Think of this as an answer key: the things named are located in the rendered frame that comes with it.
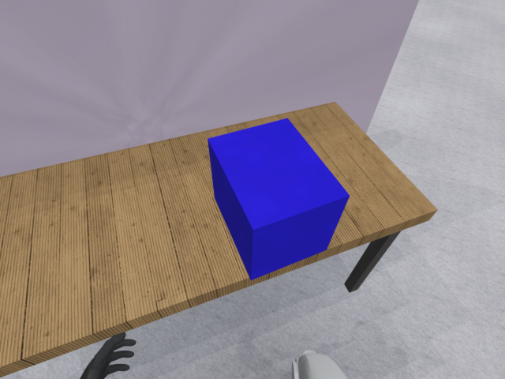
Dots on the carton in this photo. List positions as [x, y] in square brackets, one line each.
[280, 202]

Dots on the robot right thigh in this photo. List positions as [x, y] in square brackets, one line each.
[316, 366]

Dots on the table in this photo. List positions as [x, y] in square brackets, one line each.
[98, 246]

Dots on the left robot hand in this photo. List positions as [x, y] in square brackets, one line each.
[99, 368]

